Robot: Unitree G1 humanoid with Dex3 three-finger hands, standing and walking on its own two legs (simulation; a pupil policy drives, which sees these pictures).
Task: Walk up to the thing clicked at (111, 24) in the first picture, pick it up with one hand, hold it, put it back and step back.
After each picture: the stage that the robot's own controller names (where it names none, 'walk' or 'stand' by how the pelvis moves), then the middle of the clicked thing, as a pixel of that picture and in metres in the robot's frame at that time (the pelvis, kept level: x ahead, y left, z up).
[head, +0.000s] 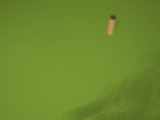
stand; (111, 25) +1.65 -0.39 -0.65
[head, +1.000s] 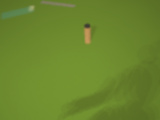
walk; (87, 33) +1.54 +0.01 -0.62
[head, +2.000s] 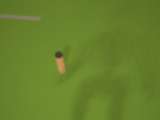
walk; (60, 62) +0.99 +0.24 -0.64
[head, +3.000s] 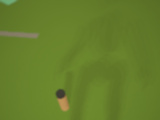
walk; (62, 100) +0.59 +0.21 -0.65
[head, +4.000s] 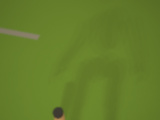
stand; (59, 118) +0.42 +0.17 -0.63
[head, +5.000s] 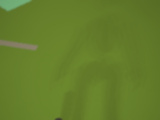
stand; out of the picture +0.40 +0.16 -0.66
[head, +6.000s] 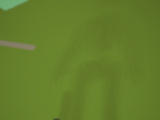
stand; out of the picture +0.39 +0.17 -0.66
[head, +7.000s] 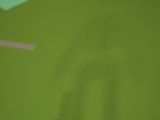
stand; out of the picture +0.39 +0.17 -0.66
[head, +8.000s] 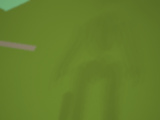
stand; out of the picture +0.38 +0.17 -0.66
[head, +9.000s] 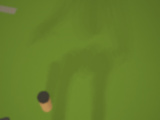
go down; (45, 102) +0.42 +0.19 -0.56
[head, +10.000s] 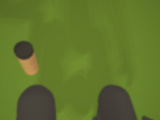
go down; (28, 60) +0.46 +0.23 -0.26
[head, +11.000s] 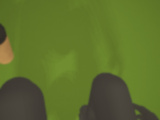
close in; out of the picture +0.45 +0.26 -0.20
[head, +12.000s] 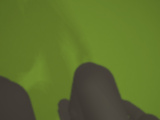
close; out of the picture +0.44 +0.29 -0.15
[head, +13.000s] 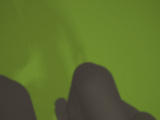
lift; out of the picture +0.42 +0.29 -0.16
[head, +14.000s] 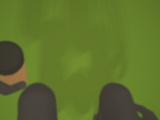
lift; (12, 72) +0.33 +0.23 -0.03
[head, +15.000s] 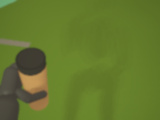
hold; (35, 84) +0.32 +0.15 +0.08
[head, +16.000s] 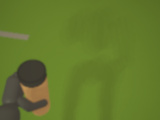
hold; (37, 92) +0.30 +0.15 +0.04
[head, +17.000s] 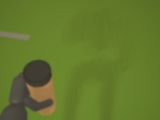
crouch; (42, 92) +0.31 +0.14 +0.03
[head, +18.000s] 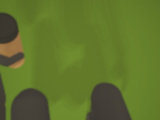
crouch; (9, 46) +0.45 +0.20 -0.05
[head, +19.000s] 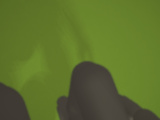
lower; out of the picture +0.42 +0.29 -0.17
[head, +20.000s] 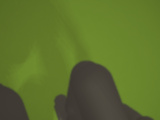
lower; out of the picture +0.44 +0.29 -0.16
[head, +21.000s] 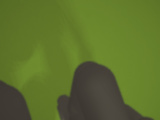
lower; out of the picture +0.43 +0.29 -0.16
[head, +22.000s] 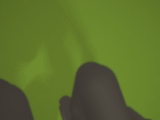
lower; out of the picture +0.42 +0.29 -0.16
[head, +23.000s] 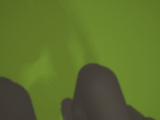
loosen; out of the picture +0.41 +0.25 -0.15
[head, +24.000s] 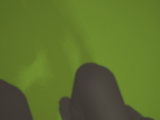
withdraw; out of the picture +0.41 +0.27 -0.16
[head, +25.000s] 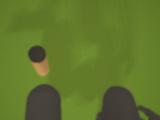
walk; (40, 62) +0.45 +0.21 -0.31
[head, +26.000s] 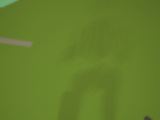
stand; out of the picture +0.37 +0.16 -0.59
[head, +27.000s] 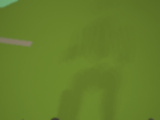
stand; out of the picture +0.39 +0.17 -0.60
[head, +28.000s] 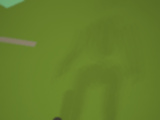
stand; out of the picture +0.39 +0.17 -0.62
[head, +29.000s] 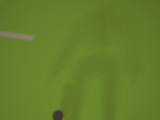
walk; out of the picture +0.41 +0.16 -0.65
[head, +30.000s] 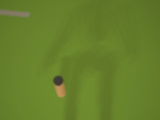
walk; (59, 87) +0.58 +0.18 -0.62
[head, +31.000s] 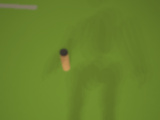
walk; (65, 60) +0.88 +0.18 -0.63
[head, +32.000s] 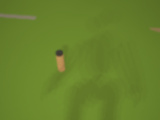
stand; (60, 61) +1.03 +0.22 -0.64
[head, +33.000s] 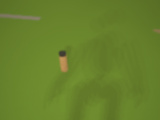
stand; (63, 61) +1.05 +0.20 -0.66
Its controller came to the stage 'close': yes
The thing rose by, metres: 0.68
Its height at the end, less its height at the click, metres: +0.00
